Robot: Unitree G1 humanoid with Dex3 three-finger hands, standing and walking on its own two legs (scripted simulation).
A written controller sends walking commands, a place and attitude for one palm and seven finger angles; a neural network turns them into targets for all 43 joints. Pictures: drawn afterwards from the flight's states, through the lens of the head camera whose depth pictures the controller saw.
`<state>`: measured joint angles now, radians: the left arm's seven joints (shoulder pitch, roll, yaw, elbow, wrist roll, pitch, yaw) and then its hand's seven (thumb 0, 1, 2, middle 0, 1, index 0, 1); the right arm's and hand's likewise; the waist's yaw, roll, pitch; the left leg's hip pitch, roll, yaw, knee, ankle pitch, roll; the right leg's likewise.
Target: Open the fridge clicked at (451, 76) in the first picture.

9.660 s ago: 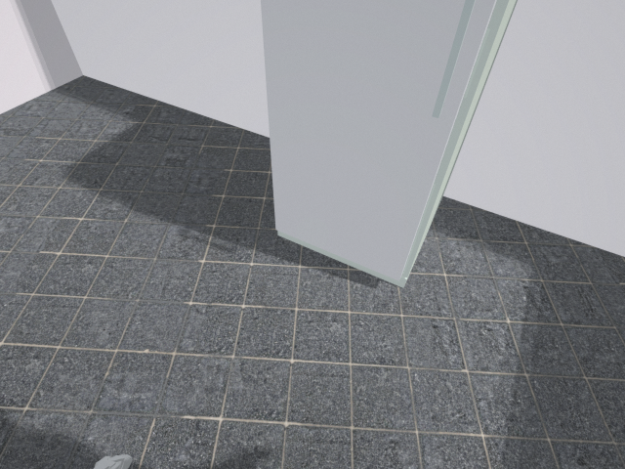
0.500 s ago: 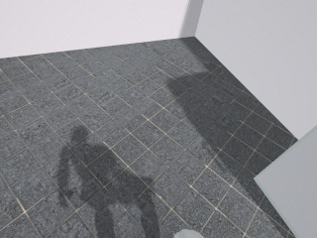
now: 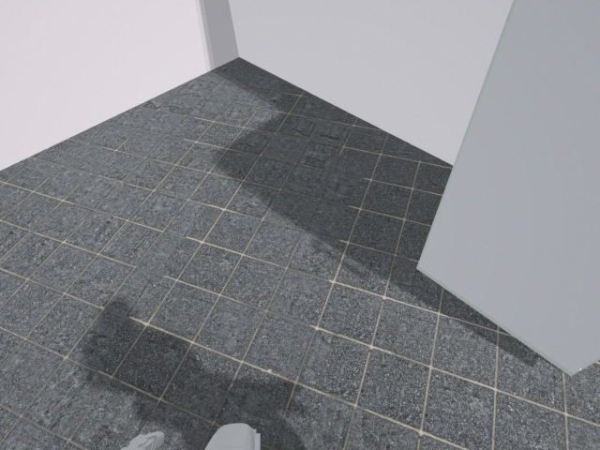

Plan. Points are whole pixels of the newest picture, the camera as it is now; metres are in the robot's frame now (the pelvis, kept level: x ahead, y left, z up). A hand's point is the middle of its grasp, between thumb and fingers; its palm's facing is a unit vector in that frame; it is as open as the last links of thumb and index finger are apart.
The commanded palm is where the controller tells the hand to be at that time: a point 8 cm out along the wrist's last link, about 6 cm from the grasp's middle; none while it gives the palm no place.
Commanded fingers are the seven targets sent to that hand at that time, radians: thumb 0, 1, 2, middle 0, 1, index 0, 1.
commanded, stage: turn to face it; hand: right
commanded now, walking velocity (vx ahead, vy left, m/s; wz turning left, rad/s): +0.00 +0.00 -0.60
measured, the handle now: out of the picture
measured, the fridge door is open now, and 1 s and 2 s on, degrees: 0 0 0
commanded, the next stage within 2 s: take the last steps up to it in 1.24 s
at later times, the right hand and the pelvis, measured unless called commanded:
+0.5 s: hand out of the picture +0.04 -0.14 -0.13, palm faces +0.30 +0.90 -0.31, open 7.4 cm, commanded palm none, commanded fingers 0.00 -0.90 -0.90 0.20 0.30 0.20 0.30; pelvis -0.01 +0.07 +0.00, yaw -18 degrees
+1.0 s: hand out of the picture -0.15 -0.18 -0.18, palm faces +0.61 +0.75 -0.24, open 7.4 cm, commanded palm none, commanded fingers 0.00 -0.90 -0.90 0.20 0.30 0.20 0.30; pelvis -0.05 +0.02 +0.00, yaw -35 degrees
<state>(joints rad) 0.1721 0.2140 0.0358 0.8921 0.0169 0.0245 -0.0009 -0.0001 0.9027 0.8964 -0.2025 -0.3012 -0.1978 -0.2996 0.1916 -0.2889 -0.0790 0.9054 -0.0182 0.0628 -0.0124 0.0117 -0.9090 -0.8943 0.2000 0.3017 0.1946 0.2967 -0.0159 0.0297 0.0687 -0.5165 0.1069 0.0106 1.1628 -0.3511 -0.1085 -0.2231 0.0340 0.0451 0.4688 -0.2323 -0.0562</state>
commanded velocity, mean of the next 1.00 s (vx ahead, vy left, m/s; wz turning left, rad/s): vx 0.00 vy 0.00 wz -0.53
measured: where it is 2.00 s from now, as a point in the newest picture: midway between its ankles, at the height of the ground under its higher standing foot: outside the picture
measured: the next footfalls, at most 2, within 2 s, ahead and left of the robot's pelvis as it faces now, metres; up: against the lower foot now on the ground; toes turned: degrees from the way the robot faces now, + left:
left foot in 0.32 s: +0.06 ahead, +0.16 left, +0.00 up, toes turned -11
right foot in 0.82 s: -0.06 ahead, -0.06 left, +0.00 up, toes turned -36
